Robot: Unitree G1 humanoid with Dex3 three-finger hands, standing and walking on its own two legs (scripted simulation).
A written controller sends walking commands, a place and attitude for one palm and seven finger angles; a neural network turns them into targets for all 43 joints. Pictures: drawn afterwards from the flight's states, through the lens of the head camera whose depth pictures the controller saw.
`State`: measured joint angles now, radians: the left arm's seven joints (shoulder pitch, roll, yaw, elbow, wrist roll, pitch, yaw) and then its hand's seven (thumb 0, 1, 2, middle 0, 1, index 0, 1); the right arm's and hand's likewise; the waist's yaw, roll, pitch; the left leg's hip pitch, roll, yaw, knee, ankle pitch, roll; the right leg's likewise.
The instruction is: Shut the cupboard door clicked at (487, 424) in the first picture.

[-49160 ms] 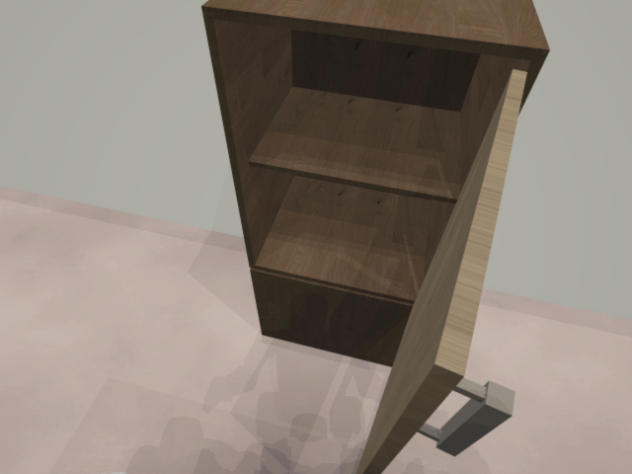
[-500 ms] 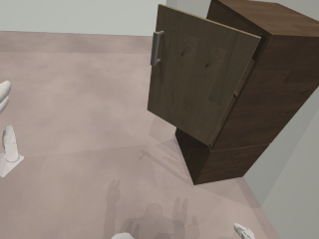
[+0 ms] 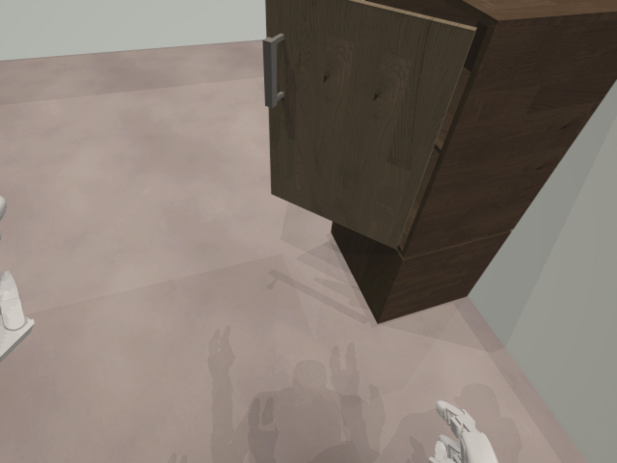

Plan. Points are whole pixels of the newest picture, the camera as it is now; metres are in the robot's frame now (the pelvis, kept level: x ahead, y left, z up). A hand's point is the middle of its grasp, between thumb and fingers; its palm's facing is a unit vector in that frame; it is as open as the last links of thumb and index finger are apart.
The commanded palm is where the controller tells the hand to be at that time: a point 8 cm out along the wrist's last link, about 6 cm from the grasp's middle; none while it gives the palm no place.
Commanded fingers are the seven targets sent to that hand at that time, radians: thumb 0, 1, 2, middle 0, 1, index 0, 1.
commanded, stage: stop stepping back and stand still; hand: left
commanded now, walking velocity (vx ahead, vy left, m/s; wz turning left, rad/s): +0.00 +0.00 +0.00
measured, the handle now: (275, 71) +0.90 +0.11 +0.08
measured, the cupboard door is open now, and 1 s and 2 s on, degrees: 41 41 41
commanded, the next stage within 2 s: let the arm hang, fingers relaxed in 0.34 s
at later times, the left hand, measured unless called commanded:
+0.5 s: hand (71, 345) +0.21 +0.26 +0.10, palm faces +0.30 -0.82 -0.49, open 7.4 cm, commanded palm none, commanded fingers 0.00 0.90 0.90 -0.20 -0.30 -0.20 -0.30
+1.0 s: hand out of the picture -0.10 +0.20 -0.17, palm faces +0.05 -0.98 -0.21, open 7.2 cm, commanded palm none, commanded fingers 0.00 0.90 0.90 -0.20 -0.30 -0.20 -0.30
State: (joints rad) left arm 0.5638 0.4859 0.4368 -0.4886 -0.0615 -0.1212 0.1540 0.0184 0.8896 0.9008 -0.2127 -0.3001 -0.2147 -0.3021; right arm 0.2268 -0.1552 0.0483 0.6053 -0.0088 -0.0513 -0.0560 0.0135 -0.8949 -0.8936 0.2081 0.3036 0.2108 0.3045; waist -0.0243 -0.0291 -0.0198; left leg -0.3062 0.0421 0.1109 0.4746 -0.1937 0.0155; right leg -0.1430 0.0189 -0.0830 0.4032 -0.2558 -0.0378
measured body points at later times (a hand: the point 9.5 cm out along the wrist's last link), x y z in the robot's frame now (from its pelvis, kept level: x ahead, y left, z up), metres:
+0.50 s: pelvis +0.00 +0.00 -0.01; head +0.00 -0.01 +0.44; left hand +0.19 +0.30 +0.13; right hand +0.16 -0.25 -0.10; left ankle +0.03 +0.11 -0.74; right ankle -0.05 -0.09 -0.74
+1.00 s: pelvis -0.02 +0.02 +0.00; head +0.00 +0.03 +0.45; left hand -0.10 +0.26 -0.15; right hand -0.03 -0.21 -0.15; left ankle +0.03 +0.11 -0.74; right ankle -0.05 -0.09 -0.74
